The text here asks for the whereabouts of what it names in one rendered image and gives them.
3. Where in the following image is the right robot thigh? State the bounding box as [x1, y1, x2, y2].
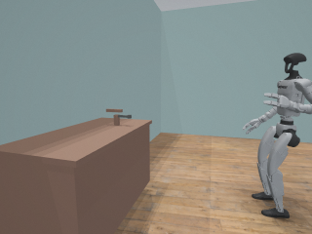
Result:
[257, 126, 279, 170]

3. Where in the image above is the left robot hand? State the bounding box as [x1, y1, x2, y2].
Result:
[263, 93, 291, 109]

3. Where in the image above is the robot left forearm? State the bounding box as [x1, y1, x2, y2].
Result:
[286, 101, 312, 115]

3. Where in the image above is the counter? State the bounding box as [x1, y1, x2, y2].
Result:
[0, 108, 152, 234]

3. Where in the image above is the robot right forearm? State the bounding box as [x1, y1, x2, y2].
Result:
[258, 106, 278, 123]

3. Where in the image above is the robot torso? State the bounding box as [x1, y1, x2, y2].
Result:
[276, 76, 305, 136]

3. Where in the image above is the right robot hand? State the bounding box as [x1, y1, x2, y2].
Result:
[242, 118, 261, 134]

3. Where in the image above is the tap lever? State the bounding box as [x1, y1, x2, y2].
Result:
[118, 114, 132, 119]

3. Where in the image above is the left robot upper arm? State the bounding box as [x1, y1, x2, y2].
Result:
[294, 78, 312, 104]

